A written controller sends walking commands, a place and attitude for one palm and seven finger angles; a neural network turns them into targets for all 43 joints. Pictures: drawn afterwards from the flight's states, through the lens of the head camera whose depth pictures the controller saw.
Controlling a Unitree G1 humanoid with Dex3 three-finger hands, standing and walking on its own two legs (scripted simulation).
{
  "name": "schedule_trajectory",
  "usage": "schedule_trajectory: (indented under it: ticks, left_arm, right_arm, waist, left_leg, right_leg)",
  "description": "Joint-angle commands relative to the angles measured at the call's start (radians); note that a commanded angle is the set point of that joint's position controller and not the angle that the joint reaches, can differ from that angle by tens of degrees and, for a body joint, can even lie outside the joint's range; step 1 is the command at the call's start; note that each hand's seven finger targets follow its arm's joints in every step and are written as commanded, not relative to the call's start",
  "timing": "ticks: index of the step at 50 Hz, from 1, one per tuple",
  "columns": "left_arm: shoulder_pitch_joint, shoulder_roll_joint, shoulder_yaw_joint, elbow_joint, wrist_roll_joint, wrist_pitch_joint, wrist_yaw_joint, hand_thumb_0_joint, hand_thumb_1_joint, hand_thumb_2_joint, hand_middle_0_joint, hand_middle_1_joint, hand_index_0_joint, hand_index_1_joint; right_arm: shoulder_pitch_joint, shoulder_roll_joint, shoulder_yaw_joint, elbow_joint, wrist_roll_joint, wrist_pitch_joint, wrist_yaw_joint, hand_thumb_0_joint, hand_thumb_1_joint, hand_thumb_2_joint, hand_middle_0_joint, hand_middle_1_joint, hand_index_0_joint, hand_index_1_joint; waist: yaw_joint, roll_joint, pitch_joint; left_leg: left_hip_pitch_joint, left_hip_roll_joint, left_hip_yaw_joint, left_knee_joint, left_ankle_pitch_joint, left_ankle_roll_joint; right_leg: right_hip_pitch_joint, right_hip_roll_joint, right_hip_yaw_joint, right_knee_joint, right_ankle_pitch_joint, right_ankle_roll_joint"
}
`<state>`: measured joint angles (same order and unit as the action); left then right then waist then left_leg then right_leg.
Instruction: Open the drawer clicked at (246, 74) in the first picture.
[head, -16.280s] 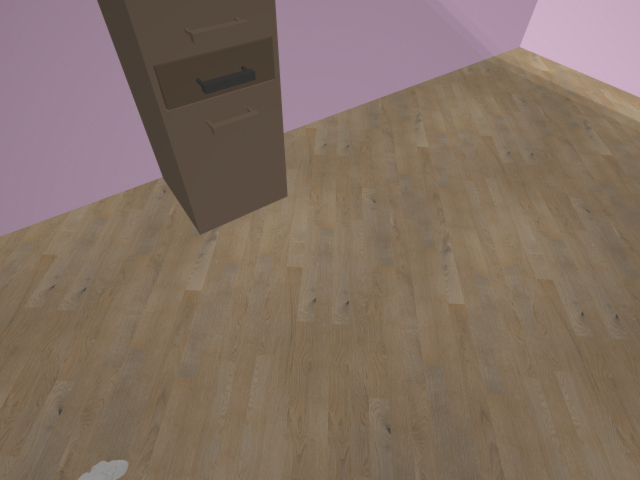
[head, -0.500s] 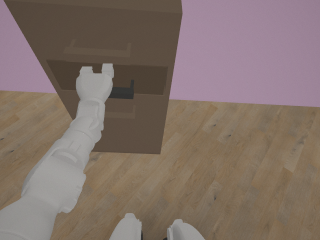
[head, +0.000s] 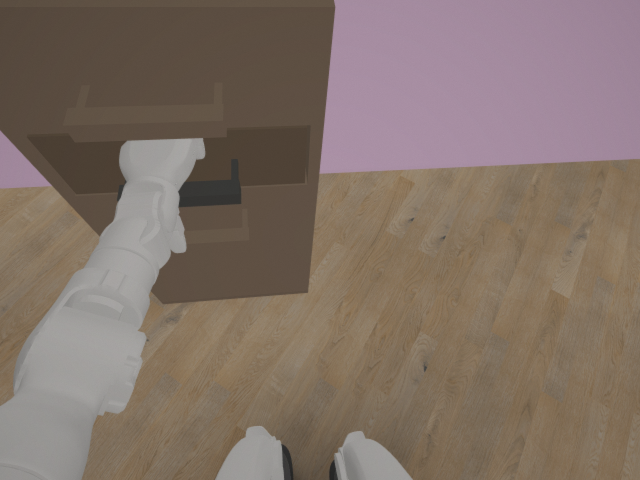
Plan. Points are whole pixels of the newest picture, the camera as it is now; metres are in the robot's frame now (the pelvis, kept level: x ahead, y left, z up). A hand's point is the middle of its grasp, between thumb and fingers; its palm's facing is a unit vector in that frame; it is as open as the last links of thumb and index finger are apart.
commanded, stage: relax the arm and regain balance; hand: left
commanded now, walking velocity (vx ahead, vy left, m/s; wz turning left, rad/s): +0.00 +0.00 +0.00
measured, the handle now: (182, 181) +0.55 +0.17 -0.05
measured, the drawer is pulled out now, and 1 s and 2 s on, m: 0.00 0.03 0.03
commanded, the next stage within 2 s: come to a stop and stand still in 1.12 s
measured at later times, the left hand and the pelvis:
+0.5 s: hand out of the picture +0.07 +0.23 -0.09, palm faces +0.17 -0.91 -0.39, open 16.0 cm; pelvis +0.05 -0.02 +0.07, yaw +0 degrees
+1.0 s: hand out of the picture -0.02 +0.10 -0.11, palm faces +0.06 -0.99 -0.11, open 16.2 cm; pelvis +0.03 -0.03 +0.07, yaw +0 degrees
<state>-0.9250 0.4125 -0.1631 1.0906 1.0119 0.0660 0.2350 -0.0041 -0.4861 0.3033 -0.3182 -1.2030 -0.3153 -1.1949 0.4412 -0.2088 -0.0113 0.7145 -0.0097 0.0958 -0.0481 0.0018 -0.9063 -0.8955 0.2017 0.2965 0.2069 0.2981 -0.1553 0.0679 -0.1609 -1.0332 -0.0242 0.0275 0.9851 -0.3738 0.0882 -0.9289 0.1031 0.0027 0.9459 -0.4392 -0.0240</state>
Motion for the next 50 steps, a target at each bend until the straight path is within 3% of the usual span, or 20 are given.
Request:
schedule_trajectory:
  ticks: [1,2,3,4,5,6,8,9,10,12,14,15,16,17,20,22,26,31,44,50]
  left_arm:
    - [-0.283,0.142,0.125,-0.278,0.052,-0.156,0.125,0.0,-0.5,0.3,-0.3,-1.2,-0.3,-1.2]
    - [0.964,-0.018,0.195,-0.124,-0.863,-0.089,0.043,0.0,-0.5,0.3,-0.15,-0.3,-0.15,-0.3]
    - [1.101,-0.015,0.196,-0.132,-0.967,-0.064,-0.043,0.0,-0.5,0.3,-0.15,-0.3,-0.15,-0.3]
    - [1.053,-0.014,0.203,-0.191,-0.991,-0.051,-0.073,0.0,-0.5,0.3,-0.15,-0.3,-0.15,-0.3]
    - [1.041,-0.038,0.208,-0.223,-1.002,-0.035,-0.103,0.0,-0.5,0.3,-0.15,-0.3,-0.15,-0.3]
    - [1.047,-0.081,0.216,-0.269,-0.999,-0.035,-0.113,0.0,-0.5,0.3,-0.15,-0.3,-0.15,-0.3]
    - [1.053,-0.107,0.242,-0.316,-0.987,-0.042,-0.154,0.0,-0.5,0.3,-0.15,-0.3,-0.15,-0.3]
    - [1.047,-0.104,0.247,-0.341,-0.98,-0.047,-0.166,0.0,-0.5,0.3,-0.15,-0.3,-0.15,-0.3]
    - [1.035,-0.103,0.242,-0.36,-0.978,-0.053,-0.174,0.0,-0.5,0.3,-0.15,-0.3,-0.15,-0.3]
    - [1.041,-0.107,0.227,-0.343,-0.981,-0.061,-0.174,0.0,-0.5,0.3,-0.15,-0.3,-0.15,-0.3]
    - [1.104,-0.119,0.224,-0.293,-0.986,-0.071,-0.167,0.0,-0.5,0.3,-0.15,-0.3,-0.15,-0.3]
    - [1.124,-0.129,0.22,-0.265,-0.991,-0.072,-0.167,0.0,-0.5,0.3,-0.15,-0.3,-0.15,-0.3]
    - [1.129,-0.129,0.217,-0.236,-0.99,-0.075,-0.166,0.0,-0.5,0.3,-0.15,-0.3,-0.15,-0.3]
    - [1.152,-0.132,0.214,-0.203,-0.992,-0.076,-0.167,0.0,-0.5,0.3,-0.15,-0.3,-0.15,-0.3]
    - [1.211,-0.199,0.24,-0.14,-0.976,-0.074,-0.174,0.0,-0.5,0.3,-0.15,-0.3,-0.15,-0.3]
    - [1.211,-0.179,0.233,-0.12,-0.98,-0.075,-0.178,0.0,-0.5,0.3,-0.15,-0.3,-0.15,-0.3]
    - [1.238,-0.137,0.205,-0.065,-0.987,-0.082,-0.185,0.0,-0.5,0.3,-0.15,-0.3,-0.15,-0.3]
    - [1.293,-0.136,0.183,0.008,-0.994,-0.089,-0.184,0.0,-0.5,0.3,-0.15,-0.3,-0.15,-0.3]
    - [1.393,-0.227,0.173,0.085,-1.007,-0.094,-0.177,0.0,-0.5,0.3,-0.15,-0.3,-0.15,-0.3]
    - [1.407,-0.247,0.173,0.088,-1.011,-0.094,-0.175,0.0,-0.5,0.3,-0.15,-0.3,-0.15,-0.3]
  right_arm:
    - [0.108,-0.185,-0.089,-0.049,-0.022,0.004,0.006,0.0,-0.9,-0.9,0.2,0.3,0.2,0.3]
    - [0.076,-0.238,0.032,0.071,-0.036,-0.061,-0.078,0.0,-0.9,-0.9,0.2,0.3,0.2,0.3]
    - [0.012,-0.227,-0.017,0.084,-0.019,-0.076,-0.067,0.0,-0.9,-0.9,0.2,0.3,0.2,0.3]
    - [-0.002,-0.164,-0.01,0.091,-0.005,-0.075,-0.061,0.0,-0.9,-0.9,0.2,0.3,0.2,0.3]
    - [-0.016,-0.114,-0.009,0.108,-0.006,-0.076,-0.056,0.0,-0.9,-0.9,0.2,0.3,0.2,0.3]
    - [-0.008,-0.082,-0.011,0.103,-0.019,-0.075,-0.056,0.0,-0.9,-0.9,0.2,0.3,0.2,0.3]
    - [-0.076,-0.1,-0.036,0.129,-0.031,-0.097,-0.042,0.0,-0.9,-0.9,0.2,0.3,0.2,0.3]
    - [-0.105,-0.106,-0.042,0.135,-0.028,-0.109,-0.034,0.0,-0.9,-0.9,0.2,0.3,0.2,0.3]
    - [-0.124,-0.108,-0.041,0.143,-0.024,-0.115,-0.025,0.0,-0.9,-0.9,0.2,0.3,0.2,0.3]
    - [-0.134,-0.079,-0.026,0.18,-0.033,-0.122,-0.006,0.0,-0.9,-0.9,0.2,0.3,0.2,0.3]
    - [-0.132,-0.056,-0.021,0.209,-0.032,-0.122,-0.008,0.0,-0.9,-0.9,0.2,0.3,0.2,0.3]
    - [-0.132,-0.055,-0.024,0.22,-0.03,-0.12,-0.01,0.0,-0.9,-0.9,0.2,0.3,0.2,0.3]
    - [-0.14,-0.053,-0.027,0.234,-0.029,-0.12,-0.01,0.0,-0.9,-0.9,0.2,0.3,0.2,0.3]
    - [-0.153,-0.04,-0.019,0.248,-0.027,-0.117,-0.008,0.0,-0.9,-0.9,0.2,0.3,0.2,0.3]
    - [-0.184,-0.008,-0.021,0.26,-0.029,-0.106,-0.01,0.0,-0.9,-0.9,0.2,0.3,0.2,0.3]
    - [-0.186,-0.013,-0.019,0.27,-0.024,-0.098,-0.008,0.0,-0.9,-0.9,0.2,0.3,0.2,0.3]
    - [-0.215,-0.041,-0.011,0.293,-0.012,-0.088,0.003,0.0,-0.9,-0.9,0.2,0.3,0.2,0.3]
    - [-0.205,-0.054,0.001,0.333,-0.005,-0.092,0.006,0.0,-0.9,-0.9,0.2,0.3,0.2,0.3]
    - [-0.087,0.015,0.014,0.421,-0.01,-0.099,-0.006,0.0,-0.9,-0.9,0.2,0.3,0.2,0.3]
    - [-0.028,0.041,0.012,0.433,-0.011,-0.1,-0.008,0.0,-0.9,-0.9,0.2,0.3,0.2,0.3]
  waist:
    - [0.03,0.081,-0.461]
    - [0.184,0.045,-0.306]
    - [0.206,0.298,-0.282]
    - [0.182,0.396,-0.314]
    - [0.162,0.342,-0.231]
    - [0.16,0.159,-0.174]
    - [0.179,-0.236,-0.014]
    - [0.175,-0.374,0.054]
    - [0.159,-0.441,0.13]
    - [0.14,-0.233,0.219]
    - [0.142,-0.23,0.153]
    - [0.14,-0.216,0.112]
    - [0.137,-0.113,0.096]
    - [0.143,-0.072,0.11]
    - [0.144,-0.053,0.124]
    - [0.14,-0.013,0.126]
    - [0.143,-0.068,0.224]
    - [0.15,-0.095,0.268]
    - [0.159,-0.03,0.291]
    - [0.162,-0.052,0.312]
  left_leg:
    - [0.603,0.057,-0.128,-0.043,0.477,-0.063]
    - [0.94,0.168,-0.193,-0.165,0.784,-0.075]
    - [1.007,0.157,-0.213,-0.213,1.041,-0.105]
    - [1.021,0.138,-0.236,-0.263,1.197,-0.139]
    - [1.02,0.159,-0.264,-0.348,1.124,-0.14]
    - [0.975,0.17,-0.273,-0.358,1.09,-0.093]
    - [0.746,0.174,-0.235,-0.393,0.811,-0.027]
    - [0.689,0.136,-0.188,-0.411,0.626,-0.03]
    - [0.71,0.101,-0.146,-0.428,0.463,-0.039]
    - [0.764,0.062,-0.136,-0.487,0.408,-0.04]
    - [0.837,0.06,-0.127,-0.495,0.488,-0.037]
    - [0.892,0.065,-0.123,-0.511,0.481,-0.038]
    - [0.943,0.065,-0.119,-0.527,0.516,-0.038]
    - [0.97,0.075,-0.117,-0.539,0.515,-0.037]
    - [1.012,0.082,-0.125,-0.557,0.414,-0.024]
    - [1.03,0.088,-0.133,-0.569,0.404,-0.023]
    - [1.0,0.099,-0.142,-0.611,0.336,-0.025]
    - [0.977,0.1,-0.15,-0.647,0.293,-0.028]
    - [0.911,0.088,-0.151,-0.629,0.263,-0.029]
    - [0.868,0.09,-0.15,-0.617,0.261,-0.027]
  right_leg:
    - [-0.034,-0.01,-0.034,-0.084,0.263,-0.034]
    - [0.355,-0.053,0.011,0.012,0.323,-0.019]
    - [0.398,-0.029,0.088,-0.019,0.344,0.003]
    - [0.456,-0.023,0.061,-0.026,0.325,0.005]
    - [0.444,-0.033,0.042,-0.05,0.128,0.017]
    - [0.501,-0.026,0.036,-0.074,0.139,0.012]
    - [0.71,-0.074,0.065,-0.203,0.38,0.013]
    - [0.764,-0.113,0.104,-0.284,0.497,0.0]
    - [0.716,-0.159,0.149,-0.365,0.548,-0.019]
    - [0.671,-0.18,0.173,-0.425,0.576,-0.037]
    - [0.775,-0.181,0.178,-0.434,0.766,-0.026]
    - [0.795,-0.186,0.177,-0.449,0.749,-0.029]
    - [0.797,-0.184,0.175,-0.468,0.708,-0.032]
    - [0.783,-0.184,0.174,-0.493,0.65,-0.031]
    - [0.758,-0.187,0.16,-0.572,0.516,-0.034]
    - [0.758,-0.185,0.153,-0.598,0.478,-0.033]
    - [0.724,-0.179,0.146,-0.652,0.396,-0.025]
    - [0.73,-0.181,0.138,-0.673,0.34,-0.024]
    - [0.746,-0.183,0.142,-0.667,0.262,-0.046]
    - [0.748,-0.177,0.145,-0.655,0.258,-0.054]
